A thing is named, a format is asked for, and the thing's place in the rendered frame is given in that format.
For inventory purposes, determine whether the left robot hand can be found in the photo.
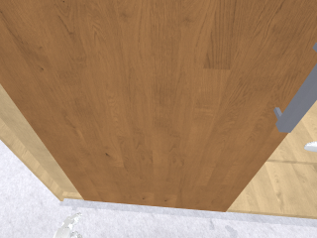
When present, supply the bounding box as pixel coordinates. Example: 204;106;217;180
53;212;83;238

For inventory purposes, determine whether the right robot hand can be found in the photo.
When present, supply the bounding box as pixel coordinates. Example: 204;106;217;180
304;141;317;153

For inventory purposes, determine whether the wardrobe door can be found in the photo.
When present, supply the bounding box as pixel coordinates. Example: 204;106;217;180
0;0;317;212
0;84;78;193

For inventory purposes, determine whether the handle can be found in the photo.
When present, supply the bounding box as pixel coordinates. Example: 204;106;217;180
273;43;317;133

